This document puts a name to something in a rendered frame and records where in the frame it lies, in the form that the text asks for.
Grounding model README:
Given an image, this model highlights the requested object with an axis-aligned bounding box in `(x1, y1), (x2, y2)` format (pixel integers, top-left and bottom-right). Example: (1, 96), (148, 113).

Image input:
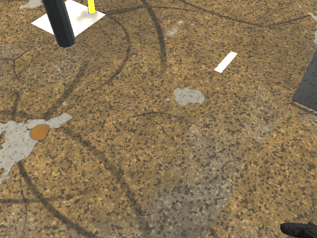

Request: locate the robot right hand
(280, 222), (317, 238)

